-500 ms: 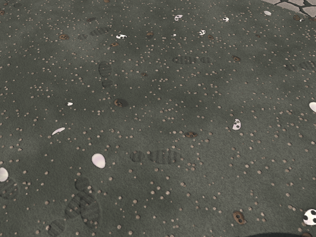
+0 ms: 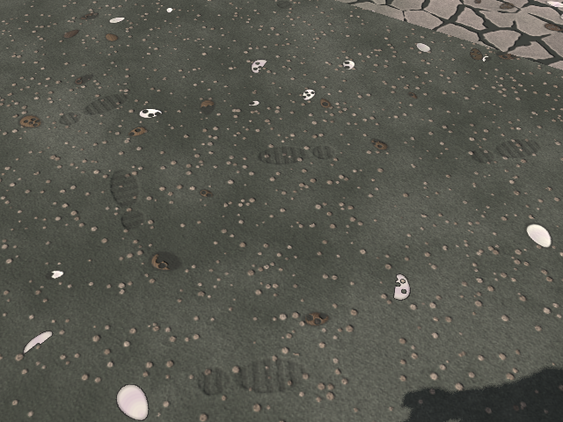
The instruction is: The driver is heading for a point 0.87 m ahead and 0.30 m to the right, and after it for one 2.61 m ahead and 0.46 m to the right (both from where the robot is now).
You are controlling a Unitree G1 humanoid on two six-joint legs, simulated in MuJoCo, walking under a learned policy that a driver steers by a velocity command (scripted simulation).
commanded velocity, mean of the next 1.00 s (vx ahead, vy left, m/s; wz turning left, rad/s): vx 0.50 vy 0.00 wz -0.48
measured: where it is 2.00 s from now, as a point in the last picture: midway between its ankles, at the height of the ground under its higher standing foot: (414, 249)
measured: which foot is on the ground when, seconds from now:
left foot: down 0.00-0.34, up 0.36-0.80, down 0.82-1.00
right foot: up 0.00-0.30, down 0.32-0.82, up 0.84-1.00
